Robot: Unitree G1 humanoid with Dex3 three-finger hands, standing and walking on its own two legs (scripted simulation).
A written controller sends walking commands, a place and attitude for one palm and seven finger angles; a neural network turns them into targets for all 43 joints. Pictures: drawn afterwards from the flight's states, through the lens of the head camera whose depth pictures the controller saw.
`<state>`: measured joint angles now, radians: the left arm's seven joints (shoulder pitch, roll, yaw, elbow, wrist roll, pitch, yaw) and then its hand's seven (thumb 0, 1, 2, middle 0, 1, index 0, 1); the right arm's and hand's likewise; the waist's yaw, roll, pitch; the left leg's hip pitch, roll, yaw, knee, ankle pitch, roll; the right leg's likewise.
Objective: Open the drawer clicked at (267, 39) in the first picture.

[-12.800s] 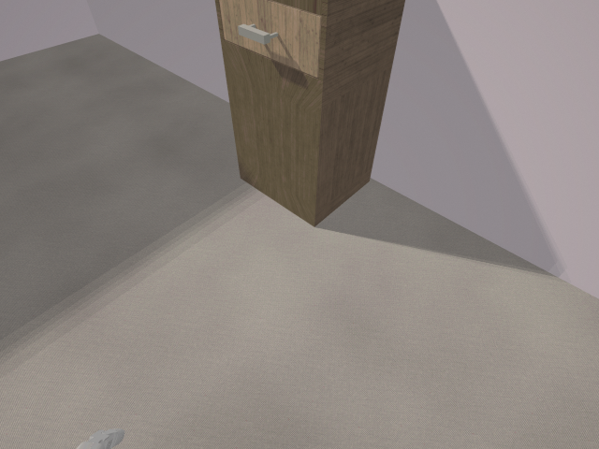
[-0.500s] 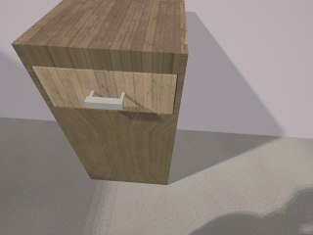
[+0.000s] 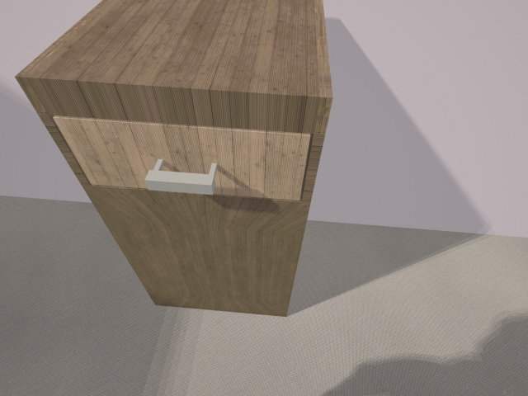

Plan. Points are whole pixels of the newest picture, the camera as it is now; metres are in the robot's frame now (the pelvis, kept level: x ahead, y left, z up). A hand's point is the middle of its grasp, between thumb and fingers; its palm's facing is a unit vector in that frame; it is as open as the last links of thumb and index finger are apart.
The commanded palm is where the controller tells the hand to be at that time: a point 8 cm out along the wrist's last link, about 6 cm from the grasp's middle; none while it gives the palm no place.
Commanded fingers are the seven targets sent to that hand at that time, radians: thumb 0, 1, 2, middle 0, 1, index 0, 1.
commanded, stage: raise the hand with hooked fingers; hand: left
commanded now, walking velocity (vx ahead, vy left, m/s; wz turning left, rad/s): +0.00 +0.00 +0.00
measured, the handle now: (184, 174) +0.49 +0.20 +0.03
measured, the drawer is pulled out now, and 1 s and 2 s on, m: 0.00 0.00 0.00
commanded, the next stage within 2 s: move the hooked fingers above the handle in 1.84 s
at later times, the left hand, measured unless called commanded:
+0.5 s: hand out of the picture +0.12 +0.21 -0.04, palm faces +0.00 -0.09 -1.00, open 9.3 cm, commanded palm +0.14 +0.21 +0.03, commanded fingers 0.00 0.22 0.61 -0.25 -0.74 -0.25 -0.74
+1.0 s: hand (127, 292) +0.23 +0.20 +0.07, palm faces +0.15 -0.07 -0.99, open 12.3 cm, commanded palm +0.21 +0.21 +0.12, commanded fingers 0.00 -0.36 0.36 -0.29 -1.11 -0.29 -1.11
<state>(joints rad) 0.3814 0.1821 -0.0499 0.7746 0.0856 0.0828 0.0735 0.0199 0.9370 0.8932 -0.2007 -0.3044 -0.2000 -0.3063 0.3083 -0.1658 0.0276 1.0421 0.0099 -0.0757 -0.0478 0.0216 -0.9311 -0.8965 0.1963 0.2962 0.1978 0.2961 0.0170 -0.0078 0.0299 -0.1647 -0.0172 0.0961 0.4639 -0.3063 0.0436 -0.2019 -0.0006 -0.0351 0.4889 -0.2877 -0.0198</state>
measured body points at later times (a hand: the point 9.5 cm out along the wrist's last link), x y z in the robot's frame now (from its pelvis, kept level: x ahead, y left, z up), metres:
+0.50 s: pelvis -0.03 -0.05 -0.04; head +0.01 -0.07 +0.41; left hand +0.12 +0.21 +0.02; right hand +0.25 -0.24 -0.10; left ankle -0.03 +0.08 -0.74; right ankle -0.02 -0.11 -0.74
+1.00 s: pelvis -0.03 -0.03 -0.01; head +0.00 -0.07 +0.44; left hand +0.22 +0.21 +0.12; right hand +0.15 -0.29 -0.13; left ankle -0.03 +0.09 -0.74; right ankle -0.02 -0.11 -0.74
